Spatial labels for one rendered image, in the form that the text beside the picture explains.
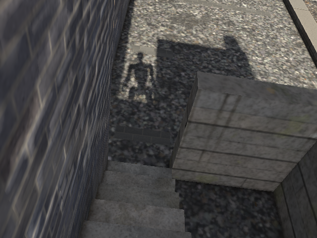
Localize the stairs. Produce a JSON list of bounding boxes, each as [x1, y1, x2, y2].
[[79, 161, 192, 238]]

